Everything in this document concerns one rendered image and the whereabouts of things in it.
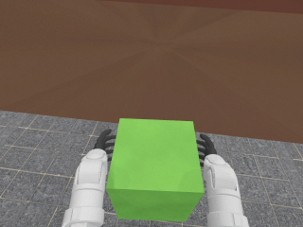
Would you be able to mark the right robot hand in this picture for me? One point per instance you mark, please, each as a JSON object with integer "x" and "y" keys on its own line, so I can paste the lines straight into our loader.
{"x": 208, "y": 147}

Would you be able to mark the carton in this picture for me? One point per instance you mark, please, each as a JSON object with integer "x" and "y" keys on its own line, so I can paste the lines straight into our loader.
{"x": 155, "y": 172}

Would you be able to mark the right robot forearm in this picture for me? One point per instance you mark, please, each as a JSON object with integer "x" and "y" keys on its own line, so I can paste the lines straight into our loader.
{"x": 223, "y": 194}

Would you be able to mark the left robot hand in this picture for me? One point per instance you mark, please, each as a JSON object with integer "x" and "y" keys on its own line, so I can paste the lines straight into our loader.
{"x": 101, "y": 143}

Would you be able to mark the left robot forearm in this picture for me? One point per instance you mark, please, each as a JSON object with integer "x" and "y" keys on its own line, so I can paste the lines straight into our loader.
{"x": 85, "y": 207}

